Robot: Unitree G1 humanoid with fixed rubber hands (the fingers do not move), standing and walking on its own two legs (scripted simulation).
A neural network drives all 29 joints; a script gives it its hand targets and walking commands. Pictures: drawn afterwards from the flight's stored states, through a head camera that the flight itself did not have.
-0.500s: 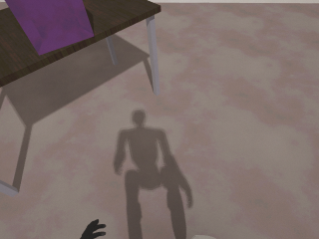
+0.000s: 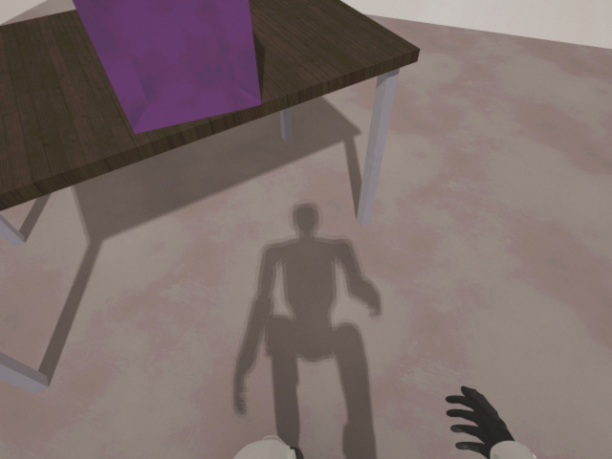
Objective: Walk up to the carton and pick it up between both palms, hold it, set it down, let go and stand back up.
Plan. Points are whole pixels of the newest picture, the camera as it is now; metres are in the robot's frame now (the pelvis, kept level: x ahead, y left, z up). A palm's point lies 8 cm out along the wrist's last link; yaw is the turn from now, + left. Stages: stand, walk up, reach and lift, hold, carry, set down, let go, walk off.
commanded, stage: walk up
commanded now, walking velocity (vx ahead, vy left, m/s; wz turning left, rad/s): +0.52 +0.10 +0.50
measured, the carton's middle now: (173, 30) +0.83 +0.32 +0.14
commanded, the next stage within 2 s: stand in 1.86 s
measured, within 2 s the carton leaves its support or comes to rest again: neither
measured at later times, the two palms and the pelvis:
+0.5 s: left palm (196, 248) +0.46 +0.24 -0.08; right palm (497, 401) +0.23 -0.24 -0.11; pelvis +0.27 +0.01 +0.01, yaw +13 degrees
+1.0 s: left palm (90, 396) +0.22 +0.37 -0.12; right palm (343, 196) +0.60 -0.02 -0.08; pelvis +0.36 +0.13 +0.01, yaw +22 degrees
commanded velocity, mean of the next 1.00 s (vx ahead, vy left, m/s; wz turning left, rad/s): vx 0.37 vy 0.12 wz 0.35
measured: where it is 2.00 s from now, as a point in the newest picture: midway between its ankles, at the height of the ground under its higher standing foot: (270, 385)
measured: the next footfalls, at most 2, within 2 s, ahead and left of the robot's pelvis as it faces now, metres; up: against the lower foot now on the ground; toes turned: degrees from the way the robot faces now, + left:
right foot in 0.50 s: +0.45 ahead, -0.07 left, +0.00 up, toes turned +9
left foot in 0.96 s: +0.39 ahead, +0.27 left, +0.00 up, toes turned +25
